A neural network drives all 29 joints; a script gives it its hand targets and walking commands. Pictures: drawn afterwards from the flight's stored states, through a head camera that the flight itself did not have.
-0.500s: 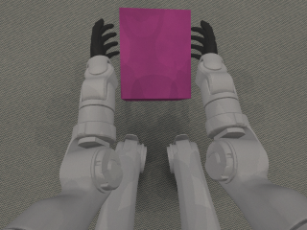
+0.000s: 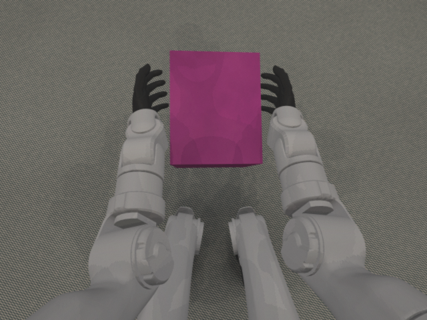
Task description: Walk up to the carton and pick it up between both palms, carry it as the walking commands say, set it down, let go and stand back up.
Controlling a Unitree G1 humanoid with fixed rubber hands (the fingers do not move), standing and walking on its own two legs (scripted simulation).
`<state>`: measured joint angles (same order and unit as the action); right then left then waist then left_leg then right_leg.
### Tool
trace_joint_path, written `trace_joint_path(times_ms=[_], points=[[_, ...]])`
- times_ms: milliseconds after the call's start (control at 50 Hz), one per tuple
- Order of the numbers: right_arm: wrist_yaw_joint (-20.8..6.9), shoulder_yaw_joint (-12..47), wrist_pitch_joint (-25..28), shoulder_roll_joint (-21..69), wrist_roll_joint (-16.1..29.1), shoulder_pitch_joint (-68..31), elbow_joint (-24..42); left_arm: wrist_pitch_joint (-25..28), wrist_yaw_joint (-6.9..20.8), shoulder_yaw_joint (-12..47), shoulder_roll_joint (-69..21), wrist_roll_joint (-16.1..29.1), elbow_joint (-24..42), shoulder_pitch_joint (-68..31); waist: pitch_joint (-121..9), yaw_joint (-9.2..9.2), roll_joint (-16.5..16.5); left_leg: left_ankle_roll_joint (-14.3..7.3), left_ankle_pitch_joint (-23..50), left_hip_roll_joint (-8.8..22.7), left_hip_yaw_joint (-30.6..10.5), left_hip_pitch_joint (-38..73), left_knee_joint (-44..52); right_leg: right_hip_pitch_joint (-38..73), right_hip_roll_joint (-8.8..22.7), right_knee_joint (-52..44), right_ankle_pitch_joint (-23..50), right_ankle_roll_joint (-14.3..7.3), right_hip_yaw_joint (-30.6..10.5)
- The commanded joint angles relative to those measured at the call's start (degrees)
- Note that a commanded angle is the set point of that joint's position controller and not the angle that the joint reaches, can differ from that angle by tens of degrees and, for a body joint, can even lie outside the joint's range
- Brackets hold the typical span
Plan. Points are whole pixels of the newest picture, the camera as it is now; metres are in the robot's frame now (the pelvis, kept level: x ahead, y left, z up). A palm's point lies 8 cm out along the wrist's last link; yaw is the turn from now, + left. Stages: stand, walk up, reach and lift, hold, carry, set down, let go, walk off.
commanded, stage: reach and lift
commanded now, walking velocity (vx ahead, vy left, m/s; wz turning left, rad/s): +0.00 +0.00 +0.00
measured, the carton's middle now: (212, 118) +0.48 +0.01 -0.14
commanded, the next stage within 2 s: none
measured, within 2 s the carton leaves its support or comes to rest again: neither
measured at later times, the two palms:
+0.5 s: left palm (133, 104) +0.44 +0.13 +0.02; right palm (298, 102) +0.45 -0.12 +0.01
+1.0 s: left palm (114, 96) +0.42 +0.13 +0.09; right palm (317, 92) +0.43 -0.12 +0.09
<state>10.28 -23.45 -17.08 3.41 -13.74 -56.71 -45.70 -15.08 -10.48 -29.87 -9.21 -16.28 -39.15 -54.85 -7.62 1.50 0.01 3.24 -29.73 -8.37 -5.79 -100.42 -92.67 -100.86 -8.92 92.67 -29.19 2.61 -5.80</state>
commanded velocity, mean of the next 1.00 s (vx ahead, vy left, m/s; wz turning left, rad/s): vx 0.00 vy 0.00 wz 0.00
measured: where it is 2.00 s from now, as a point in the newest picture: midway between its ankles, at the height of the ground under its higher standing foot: (213, 270)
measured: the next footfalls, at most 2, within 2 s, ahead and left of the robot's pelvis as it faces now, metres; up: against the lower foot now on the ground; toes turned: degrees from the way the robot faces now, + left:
none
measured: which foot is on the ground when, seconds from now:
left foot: down 0.00-1.00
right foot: down 0.00-1.00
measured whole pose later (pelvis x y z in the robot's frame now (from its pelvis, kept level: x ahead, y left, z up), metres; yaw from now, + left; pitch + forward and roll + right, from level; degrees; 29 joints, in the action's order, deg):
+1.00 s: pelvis +0.04 +0.00 +0.13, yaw +0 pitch +26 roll +0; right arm 9.1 -23.1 -13.7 9.8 -15.7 -38.5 -39.8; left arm -11.7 -9.2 -27.9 -14.3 -17.7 -35.2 -37.0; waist -7.4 1.4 0.0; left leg 2.1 -23.6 -6.9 -8.7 -65.7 -63.7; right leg -66.0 -7.7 63.6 -23.2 0.9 -7.6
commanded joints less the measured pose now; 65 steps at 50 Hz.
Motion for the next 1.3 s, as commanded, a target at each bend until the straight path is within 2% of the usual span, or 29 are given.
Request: trace_joint_path(times_ms=[0,520,860,1280], points=[[-16.97,26.85,3.1,59.28,7.7,-37.27,0.04,-0.98,16.69,29.94,-58.14,6.93,-9.53,-32.13,-52.86,0.08,1.49,-0.87,14.22,-2.81,7.53,29.88,10.87,31.51,-2.81,-11.3,12.34,-0.68,7.38],[-17.08,28.61,4.64,62.16,6.08,-25.91,1.0,1.04,16.91,31.66,-59.95,5.26,-8.89,-21.1,-45.78,0.15,1.51,-1.75,16.9,-1.73,4.97,42.61,23.82,45.08,-1.85,-24.38,15.3,-0.72,4.89],[-17.55,30.32,5.37,63.41,4.61,-17.3,2.5,1.95,17.47,33.27,-60.94,4.06,-7.19,-13.1,-40.45,0.04,1.17,-2.23,21.09,-0.79,3.14,52.57,33.16,55.23,-0.71,-33.97,19.66,-1.32,3.17],[-18.74,31.17,4.02,63.5,2.3,-7.95,4.74,0.78,18.13,34.87,-62.46,3.14,-3.89,-3.67,-31.9,-0.17,0.13,-2.23,26.17,0.74,1.74,67.36,47.42,68.53,1.22,-48.03,23.98,-2.25,1.52]])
